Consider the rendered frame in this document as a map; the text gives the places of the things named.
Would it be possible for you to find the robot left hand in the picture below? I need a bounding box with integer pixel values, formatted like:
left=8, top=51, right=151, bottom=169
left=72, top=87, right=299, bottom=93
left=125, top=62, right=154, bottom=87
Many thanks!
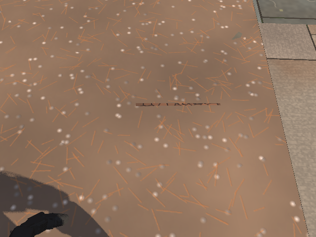
left=9, top=211, right=69, bottom=237

